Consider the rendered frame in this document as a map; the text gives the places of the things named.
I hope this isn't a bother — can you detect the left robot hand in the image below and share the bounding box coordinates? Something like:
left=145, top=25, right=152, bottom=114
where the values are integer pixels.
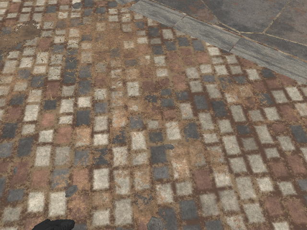
left=32, top=219, right=75, bottom=230

